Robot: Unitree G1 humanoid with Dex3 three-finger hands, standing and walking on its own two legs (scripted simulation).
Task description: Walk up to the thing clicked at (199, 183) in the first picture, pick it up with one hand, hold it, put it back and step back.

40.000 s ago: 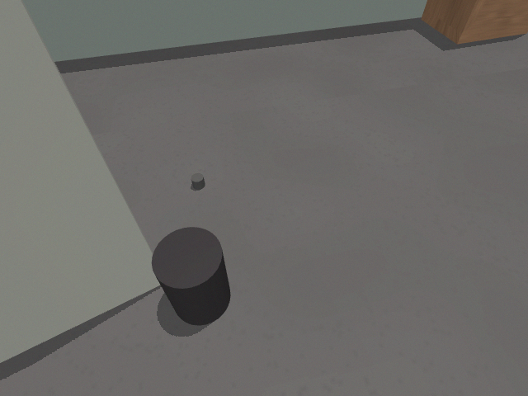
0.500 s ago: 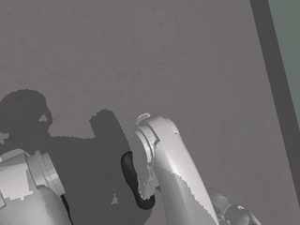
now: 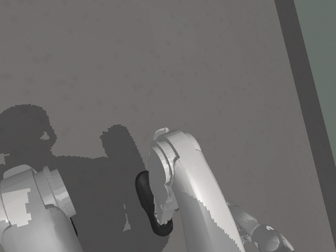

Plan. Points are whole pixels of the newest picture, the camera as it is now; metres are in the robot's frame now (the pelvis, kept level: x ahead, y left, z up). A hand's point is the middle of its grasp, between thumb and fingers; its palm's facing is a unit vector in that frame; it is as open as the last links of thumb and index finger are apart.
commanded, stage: close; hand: left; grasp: from above
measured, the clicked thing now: out of the picture +0.41 +0.38 -0.27
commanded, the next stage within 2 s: settle in 0.94 s
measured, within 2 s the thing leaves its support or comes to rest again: leaves its support in 1.34 s
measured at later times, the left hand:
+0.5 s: hand out of the picture +0.40 +0.36 -0.25, palm faces -0.43 -0.20 -0.88, open 9.6 cm
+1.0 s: hand out of the picture +0.40 +0.36 -0.25, palm faces -0.41 -0.21 -0.89, open 8.4 cm
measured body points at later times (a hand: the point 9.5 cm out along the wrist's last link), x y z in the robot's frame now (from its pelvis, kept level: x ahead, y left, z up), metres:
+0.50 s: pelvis +0.00 +0.00 +0.00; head +0.25 +0.14 +0.34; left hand +0.41 +0.36 -0.20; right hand +0.09 -0.25 -0.06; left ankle +0.06 +0.13 -0.26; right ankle +0.11 -0.12 -0.26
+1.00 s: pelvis +0.00 +0.00 +0.00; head +0.26 +0.15 +0.33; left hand +0.42 +0.37 -0.20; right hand +0.10 -0.25 -0.07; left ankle +0.06 +0.13 -0.26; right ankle +0.11 -0.12 -0.26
